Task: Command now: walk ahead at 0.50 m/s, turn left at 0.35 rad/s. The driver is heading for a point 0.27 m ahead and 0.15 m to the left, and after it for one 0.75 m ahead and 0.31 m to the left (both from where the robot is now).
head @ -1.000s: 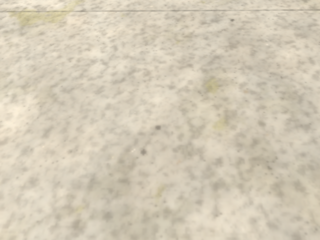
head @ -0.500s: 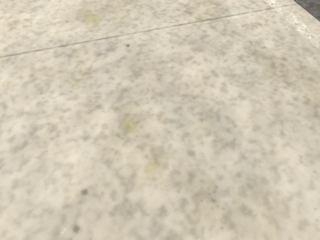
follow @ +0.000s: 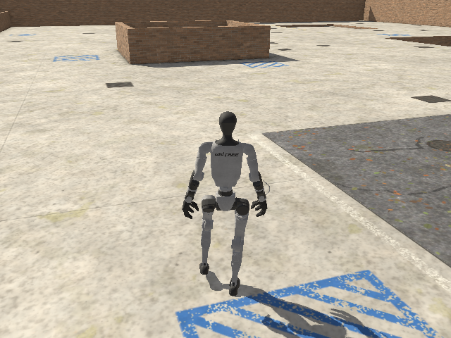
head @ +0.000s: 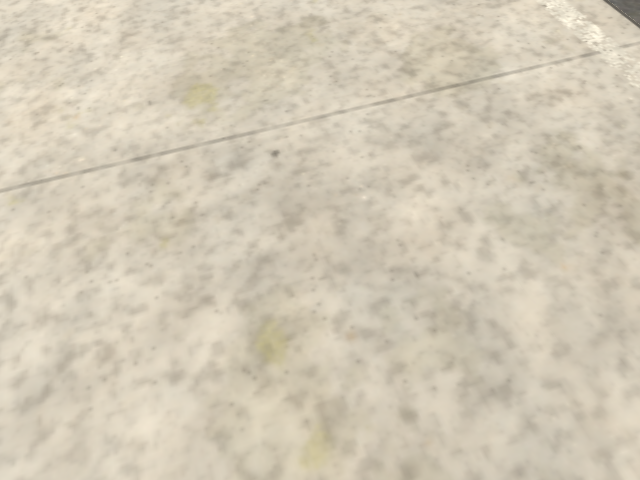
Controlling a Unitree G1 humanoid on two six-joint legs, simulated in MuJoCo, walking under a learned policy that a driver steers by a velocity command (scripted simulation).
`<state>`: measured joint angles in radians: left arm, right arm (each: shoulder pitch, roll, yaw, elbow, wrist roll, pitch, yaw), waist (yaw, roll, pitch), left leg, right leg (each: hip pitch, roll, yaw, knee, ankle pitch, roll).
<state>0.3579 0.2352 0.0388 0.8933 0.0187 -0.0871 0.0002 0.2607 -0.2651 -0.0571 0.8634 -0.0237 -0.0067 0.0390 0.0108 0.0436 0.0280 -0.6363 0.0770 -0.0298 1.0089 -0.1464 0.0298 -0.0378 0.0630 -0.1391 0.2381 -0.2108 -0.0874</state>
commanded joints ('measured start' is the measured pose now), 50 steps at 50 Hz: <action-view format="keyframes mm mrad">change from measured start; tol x32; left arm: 1 -15 98 17 -39 -2 -22 5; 50 2 152 33 -137 5 13 15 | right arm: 1 -59 -25 -2 -65 -2 -9 8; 50 -117 -101 -40 -178 -13 23 32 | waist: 1 -8 -101 61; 14 -86 162 -441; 50 35 -151 44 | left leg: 1 -53 9 10 -101 120 -5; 11 335 -169 174 -451 38 126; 14 1005 334 -548 -484 1074 458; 19 449 119 -228 -683 657 284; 40 46 -174 -309 -377 -531 56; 50 -169 -88 -55 84 -61 -45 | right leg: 1 -35 -267 72 -128 339 -63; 10 123 -282 -79 265 1091 2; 12 -25 -232 -88 698 769 35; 13 -325 -108 -80 1032 -202 72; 14 -543 23 101 1306 -433 102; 33 -485 -69 214 598 -147 140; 39 -45 -38 219 103 -155 63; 41 44 -454 784 -145 -531 -62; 50 77 -284 268 -91 38 -42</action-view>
